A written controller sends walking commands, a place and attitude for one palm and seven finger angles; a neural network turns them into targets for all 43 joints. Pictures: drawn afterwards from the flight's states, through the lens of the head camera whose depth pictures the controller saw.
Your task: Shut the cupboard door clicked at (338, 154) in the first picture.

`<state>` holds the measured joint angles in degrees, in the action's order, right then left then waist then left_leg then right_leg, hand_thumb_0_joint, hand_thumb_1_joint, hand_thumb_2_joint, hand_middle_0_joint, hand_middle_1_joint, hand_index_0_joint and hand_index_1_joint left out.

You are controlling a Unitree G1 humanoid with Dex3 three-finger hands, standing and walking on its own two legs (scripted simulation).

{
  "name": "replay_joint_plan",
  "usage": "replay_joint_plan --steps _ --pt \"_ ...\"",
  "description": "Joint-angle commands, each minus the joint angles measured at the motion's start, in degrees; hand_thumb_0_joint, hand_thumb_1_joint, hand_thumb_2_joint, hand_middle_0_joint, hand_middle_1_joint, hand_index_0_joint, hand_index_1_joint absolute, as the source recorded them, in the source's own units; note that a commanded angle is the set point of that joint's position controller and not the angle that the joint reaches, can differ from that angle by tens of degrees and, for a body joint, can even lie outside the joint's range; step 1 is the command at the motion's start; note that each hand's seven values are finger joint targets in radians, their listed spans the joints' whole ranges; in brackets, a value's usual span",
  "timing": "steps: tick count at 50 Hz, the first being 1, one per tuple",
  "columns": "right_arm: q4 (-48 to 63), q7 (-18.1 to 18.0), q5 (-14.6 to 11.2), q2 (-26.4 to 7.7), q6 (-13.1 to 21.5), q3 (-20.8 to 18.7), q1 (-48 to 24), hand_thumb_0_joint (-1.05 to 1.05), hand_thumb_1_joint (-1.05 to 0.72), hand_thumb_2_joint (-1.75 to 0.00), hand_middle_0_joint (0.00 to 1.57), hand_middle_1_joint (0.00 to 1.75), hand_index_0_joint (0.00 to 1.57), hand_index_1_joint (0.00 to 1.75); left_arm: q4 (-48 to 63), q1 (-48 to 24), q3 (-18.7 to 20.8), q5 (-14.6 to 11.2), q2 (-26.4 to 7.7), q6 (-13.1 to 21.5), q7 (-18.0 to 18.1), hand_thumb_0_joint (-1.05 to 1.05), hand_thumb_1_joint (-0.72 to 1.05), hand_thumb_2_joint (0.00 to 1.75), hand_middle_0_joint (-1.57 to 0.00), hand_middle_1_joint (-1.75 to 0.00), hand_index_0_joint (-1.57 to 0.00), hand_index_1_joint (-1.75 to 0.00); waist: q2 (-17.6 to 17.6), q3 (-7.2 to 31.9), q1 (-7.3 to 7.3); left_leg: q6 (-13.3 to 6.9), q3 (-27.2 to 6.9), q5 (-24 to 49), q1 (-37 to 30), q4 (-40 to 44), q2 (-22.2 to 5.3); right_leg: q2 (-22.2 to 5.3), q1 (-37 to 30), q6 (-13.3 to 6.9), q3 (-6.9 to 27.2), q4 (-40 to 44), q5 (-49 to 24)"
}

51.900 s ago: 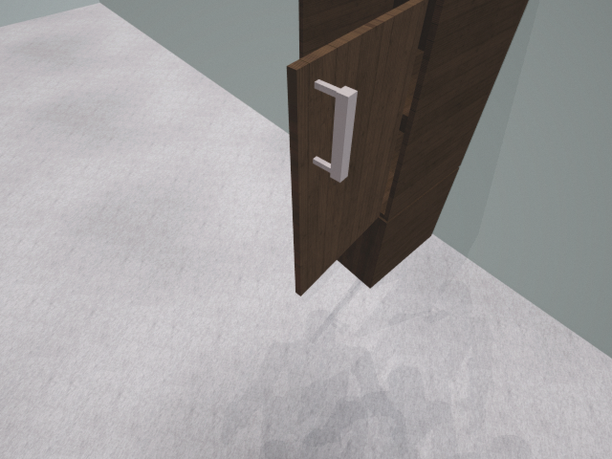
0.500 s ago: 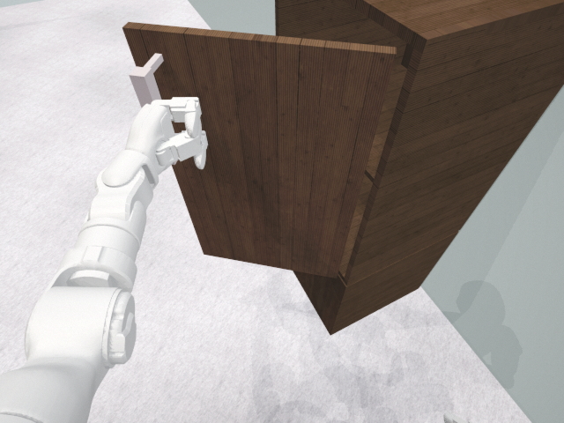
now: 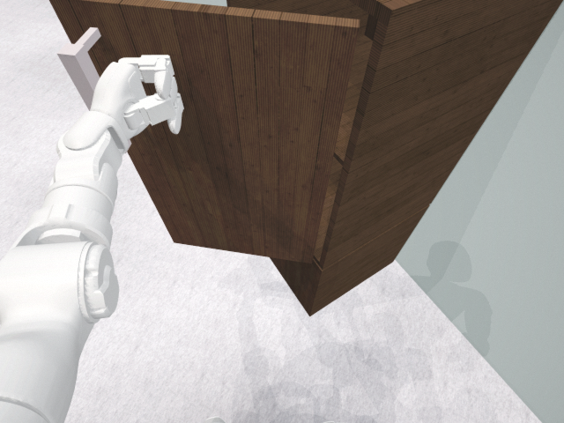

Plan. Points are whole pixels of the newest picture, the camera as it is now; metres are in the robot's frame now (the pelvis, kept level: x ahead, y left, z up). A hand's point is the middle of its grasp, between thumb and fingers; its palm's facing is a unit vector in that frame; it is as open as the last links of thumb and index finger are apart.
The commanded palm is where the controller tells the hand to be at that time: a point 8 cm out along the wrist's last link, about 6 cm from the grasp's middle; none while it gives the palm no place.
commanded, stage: push the door shut along its arc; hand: left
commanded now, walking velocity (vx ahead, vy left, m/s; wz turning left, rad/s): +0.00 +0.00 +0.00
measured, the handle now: (107, 95) +0.54 +0.18 +0.16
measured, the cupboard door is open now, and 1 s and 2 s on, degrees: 48 28 28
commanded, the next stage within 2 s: pull the fist back off the door in 0.54 s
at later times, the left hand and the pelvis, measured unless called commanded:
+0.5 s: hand (190, 96) +0.51 +0.07 +0.17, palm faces -0.43 -0.90 -0.03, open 3.4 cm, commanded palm +0.56 +0.10 +0.17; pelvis -0.01 +0.00 -0.01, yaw +2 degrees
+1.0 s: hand (224, 84) +0.55 +0.02 +0.16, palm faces -0.03 -1.00 -0.04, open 3.1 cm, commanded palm +0.52 +0.08 +0.17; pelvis +0.00 +0.00 -0.01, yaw -1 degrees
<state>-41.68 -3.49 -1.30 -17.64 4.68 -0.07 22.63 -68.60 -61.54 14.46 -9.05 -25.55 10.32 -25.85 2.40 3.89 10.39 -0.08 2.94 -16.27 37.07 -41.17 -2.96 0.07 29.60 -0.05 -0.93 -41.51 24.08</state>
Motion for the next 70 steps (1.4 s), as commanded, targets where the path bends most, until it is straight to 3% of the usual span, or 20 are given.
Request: replay_joint_plan --steps 1,5,6,8,11,14,25,32,33,37,39,40,44,46,51,56,60,64,68,70 --pt "4.3 -0.9 0.0 -9.5 1.6 -3.8 4.4 0.00 -0.90 -0.90 0.20 0.30 0.20 0.30 13.7 -31.9 1.1 -1.4 -12.1 3.3 -0.7 0.00 0.90 0.90 -1.30 -1.50 -1.30 -1.50 -0.8 25.7 0.08 -2.9 -3.2 17.3 -24.8 -0.9 3.1 2.1 1.3 0.0 0.0 5.5 -28.9" --pt "3.3 -1.2 -0.1 -9.1 1.9 -3.6 4.6 0.00 -0.90 -0.90 0.20 0.30 0.20 0.30 13.8 -35.5 -3.2 -2.6 -7.0 2.8 -1.9 0.00 0.90 0.90 -1.30 -1.50 -1.30 -1.50 0.3 23.7 1.98 -3.2 -3.2 17.3 -26.2 -1.4 3.0 2.5 5.1 -0.2 -0.9 5.6 -26.5" --pt "2.7 -1.1 0.1 -9.8 1.9 -3.8 4.7 0.00 -0.90 -0.90 0.20 0.30 0.20 0.30 12.1 -35.2 -1.6 -2.3 -9.3 2.2 -1.8 0.00 0.90 0.90 -1.30 -1.50 -1.30 -1.50 -0.7 22.8 1.75 -2.9 -3.7 15.8 -25.5 -1.6 2.8 2.5 6.0 0.0 -0.6 6.0 -25.2" --pt "1.6 -1.2 0.1 -9.9 2.1 -3.8 5.3 0.00 -0.90 -0.90 0.20 0.30 0.20 0.30 10.6 -38.2 -3.4 -2.1 -7.6 1.7 -1.8 0.00 0.90 0.90 -1.30 -1.50 -1.30 -1.50 -0.8 20.9 3.00 -2.9 -4.2 14.7 -24.7 -1.6 2.7 2.6 8.4 -0.1 -1.0 5.6 -23.3" --pt "0.7 -1.0 0.5 -9.8 3.0 -4.0 5.3 0.00 -0.90 -0.90 0.20 0.30 0.20 0.30 12.5 -41.4 -5.2 -2.2 -4.7 1.9 -1.5 0.00 0.90 0.90 -1.30 -1.50 -1.30 -1.50 2.6 24.3 3.27 -2.9 -4.6 16.9 -28.5 -2.5 2.7 2.7 10.6 -0.3 -1.3 4.7 -23.0" --pt "-0.3 -1.0 0.7 -9.7 3.6 -3.9 5.2 0.00 -0.90 -0.90 0.20 0.30 0.20 0.30 11.2 -43.0 -7.7 -2.4 -0.7 1.4 -1.4 0.00 0.90 0.90 -1.30 -1.50 -1.30 -1.50 2.0 23.9 4.24 -2.8 -5.4 16.1 -29.1 -3.0 2.5 2.8 13.8 -0.4 -2.1 4.1 -20.3" --pt "-2.8 -1.2 1.2 -10.0 5.1 -3.8 7.1 0.00 -0.90 -0.90 0.20 0.30 0.20 0.30 8.7 -49.7 -9.3 -1.8 2.3 1.0 -0.1 0.00 0.90 0.90 -1.30 -1.50 -1.30 -1.50 2.4 26.0 6.06 -3.3 -6.1 15.4 -28.7 -4.6 2.4 3.0 18.5 -0.6 -3.1 1.8 -16.7" --pt "-4.2 -1.1 1.6 -10.5 5.1 -4.1 8.4 0.00 -0.90 -0.90 0.20 0.30 0.20 0.30 6.0 -52.5 -8.0 -0.5 -0.3 0.7 -0.3 0.00 0.90 0.90 -1.30 -1.50 -1.30 -1.50 1.8 28.0 6.53 -3.2 -6.4 16.1 -27.9 -5.5 2.5 3.4 19.2 -0.7 -2.9 1.2 -17.7" --pt "-2.2 0.0 0.8 -7.6 5.8 -2.7 10.0 0.00 -0.90 -0.90 0.20 0.30 0.20 0.30 5.6 -55.8 4.0 -4.4 -3.5 -1.1 12.2 0.00 0.90 0.90 -1.30 -1.50 -1.30 -1.50 4.2 26.0 5.07 -1.6 -7.0 14.6 -22.3 -4.5 0.8 2.6 16.8 -0.2 -1.5 3.7 -16.5" --pt "-1.7 4.4 3.4 -7.2 5.8 -3.6 13.8 0.00 -0.90 -0.90 0.20 0.30 0.20 0.30 6.1 -51.9 3.1 1.7 2.7 -0.8 29.4 0.00 0.90 0.90 -1.30 -1.50 -1.30 -1.50 2.0 29.5 4.70 -0.8 -7.8 19.0 -23.4 -3.9 1.1 3.4 15.9 0.5 -2.9 2.0 -17.7" --pt "-1.0 6.5 5.0 -6.6 5.6 -3.7 14.8 0.00 -0.90 -0.90 0.20 0.30 0.20 0.30 9.2 -50.4 3.4 6.8 2.2 1.9 36.8 0.00 0.90 0.90 -1.30 -1.50 -1.30 -1.50 4.2 32.0 3.40 -0.6 -7.0 20.5 -23.6 -4.5 1.4 3.3 14.9 0.4 -3.2 1.4 -18.7" --pt "-0.5 6.9 5.3 -6.9 5.2 -3.8 15.8 0.00 -0.90 -0.90 0.20 0.30 0.20 0.30 8.4 -47.2 4.0 9.2 0.2 3.2 38.4 0.00 0.90 0.90 -1.30 -1.50 -1.30 -1.50 2.0 32.9 3.20 -0.8 -6.8 21.5 -22.9 -4.7 1.6 3.2 13.3 0.2 -3.3 1.1 -19.5" --pt "1.3 7.8 5.1 -7.5 2.5 -4.4 16.2 0.00 -0.90 -0.90 0.20 0.30 0.20 0.30 6.8 -43.4 2.1 14.2 -3.2 4.7 36.2 0.00 0.90 0.90 -1.30 -1.50 -1.30 -1.50 0.5 31.1 2.85 -1.3 -4.5 17.4 -19.9 -2.9 2.4 3.2 7.7 -0.1 -1.8 2.8 -22.7" --pt "2.4 7.0 4.1 -7.8 1.2 -4.6 15.7 0.00 -0.90 -0.90 0.20 0.30 0.20 0.30 6.7 -41.3 4.7 12.7 -6.0 3.9 33.6 0.00 0.90 0.90 -1.30 -1.50 -1.30 -1.50 -1.2 32.0 1.42 -1.4 -3.5 17.3 -19.5 -1.6 2.7 3.3 3.2 -0.1 -1.1 3.8 -26.0" --pt "4.1 5.2 2.4 -7.0 0.6 -4.4 13.4 0.00 -0.90 -0.90 0.20 0.30 0.20 0.30 12.5 -38.1 7.0 6.0 -5.6 4.5 29.1 0.00 0.90 0.90 -1.30 -1.50 -1.30 -1.50 -4.5 29.6 -0.52 -1.8 -1.6 16.4 -19.1 1.2 3.1 3.7 -4.9 0.3 -0.1 6.9 -31.7" --pt "4.3 5.3 1.7 -5.3 1.6 -4.4 11.2 0.00 -0.90 -0.90 0.20 0.30 0.20 0.30 16.3 -26.8 1.7 6.2 1.5 7.5 28.2 0.00 0.90 0.90 -1.30 -1.50 -1.30 -1.50 -3.0 24.0 -1.95 -2.0 -0.4 17.9 -21.6 1.7 3.3 3.6 -4.2 0.5 -0.2 7.5 -34.0" --pt "5.1 5.5 0.8 -5.3 0.6 -4.8 8.8 0.00 -0.90 -0.90 0.20 0.30 0.20 0.30 15.7 -16.5 -2.5 4.8 7.4 3.5 26.9 0.00 0.90 0.90 -1.30 -1.50 -1.30 -1.50 -4.5 20.6 -3.24 -2.1 0.6 17.9 -21.6 3.1 3.7 3.2 -6.6 0.7 -0.6 8.3 -35.5" --pt "6.2 4.9 -0.1 -4.9 0.3 -4.6 4.6 0.00 -0.90 -0.90 0.20 0.30 0.20 0.30 24.3 -18.9 -4.7 2.0 10.0 1.1 26.5 0.00 0.90 0.90 -1.30 -1.50 -1.30 -1.50 -5.4 19.8 -3.71 -2.3 0.5 16.9 -23.3 4.1 4.1 2.7 -8.0 1.1 -0.3 9.4 -36.8" --pt "7.1 4.2 -0.3 -4.3 1.8 -4.4 1.4 0.00 -0.90 -0.90 0.20 0.30 0.20 0.30 38.5 -20.9 -5.1 1.2 9.5 4.7 28.3 0.00 0.90 0.90 -1.30 -1.50 -1.30 -1.50 -3.5 25.0 -4.63 -2.3 -0.2 20.7 -29.6 3.9 4.0 2.7 -9.8 0.6 -0.4 8.7 -38.6" --pt "6.6 3.9 -0.1 -3.6 2.0 -4.3 0.7 0.00 -0.90 -0.90 0.20 0.30 0.20 0.30 40.8 -20.5 -8.2 1.9 11.8 5.6 29.1 0.00 0.90 0.90 -1.30 -1.50 -1.30 -1.50 -3.8 23.8 -3.83 -2.3 -0.4 21.1 -31.0 3.9 3.7 2.6 -9.4 0.6 -0.7 8.5 -37.7"
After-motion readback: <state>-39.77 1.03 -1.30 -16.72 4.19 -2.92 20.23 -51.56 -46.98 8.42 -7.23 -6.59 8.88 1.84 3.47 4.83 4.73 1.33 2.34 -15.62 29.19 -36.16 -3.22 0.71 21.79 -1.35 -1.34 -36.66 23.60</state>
